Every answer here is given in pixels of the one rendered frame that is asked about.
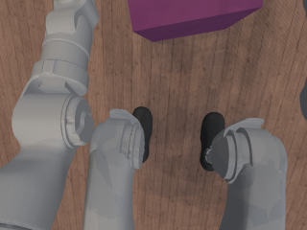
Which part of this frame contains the left robot foot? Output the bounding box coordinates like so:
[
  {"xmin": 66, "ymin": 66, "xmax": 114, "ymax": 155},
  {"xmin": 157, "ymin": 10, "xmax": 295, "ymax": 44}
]
[{"xmin": 132, "ymin": 106, "xmax": 153, "ymax": 163}]

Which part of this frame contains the left robot forearm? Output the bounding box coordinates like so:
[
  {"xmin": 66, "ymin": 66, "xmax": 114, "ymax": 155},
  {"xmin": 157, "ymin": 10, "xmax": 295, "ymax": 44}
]
[{"xmin": 12, "ymin": 0, "xmax": 100, "ymax": 136}]

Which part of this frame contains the right robot shin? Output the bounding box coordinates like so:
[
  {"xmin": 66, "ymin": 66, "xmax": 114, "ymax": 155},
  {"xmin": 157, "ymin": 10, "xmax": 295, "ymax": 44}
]
[{"xmin": 205, "ymin": 118, "xmax": 288, "ymax": 175}]

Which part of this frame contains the robot left upper arm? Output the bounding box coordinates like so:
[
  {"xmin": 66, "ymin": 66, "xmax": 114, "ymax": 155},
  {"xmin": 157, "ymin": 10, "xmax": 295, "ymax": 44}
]
[{"xmin": 0, "ymin": 93, "xmax": 94, "ymax": 230}]

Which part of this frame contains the carton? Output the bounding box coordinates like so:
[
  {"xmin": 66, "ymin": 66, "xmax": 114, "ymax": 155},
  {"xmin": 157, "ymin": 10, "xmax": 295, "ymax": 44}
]
[{"xmin": 128, "ymin": 0, "xmax": 263, "ymax": 42}]

